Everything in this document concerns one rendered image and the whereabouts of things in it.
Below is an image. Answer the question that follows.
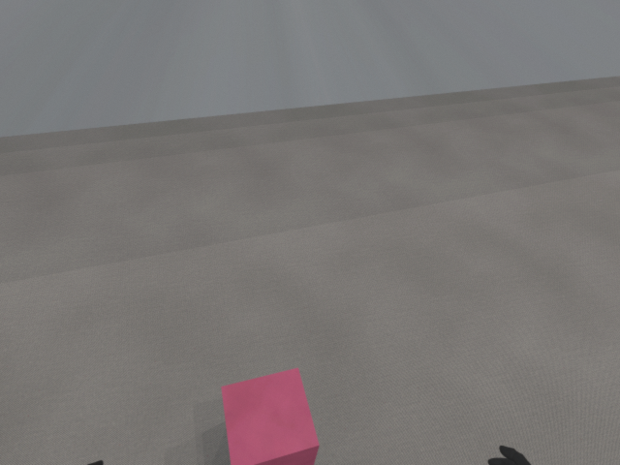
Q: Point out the robot right hand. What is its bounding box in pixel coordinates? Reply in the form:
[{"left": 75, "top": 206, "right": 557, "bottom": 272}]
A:
[{"left": 488, "top": 446, "right": 531, "bottom": 465}]

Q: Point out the carton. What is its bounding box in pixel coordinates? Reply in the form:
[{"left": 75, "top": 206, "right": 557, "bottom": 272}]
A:
[{"left": 221, "top": 368, "right": 319, "bottom": 465}]

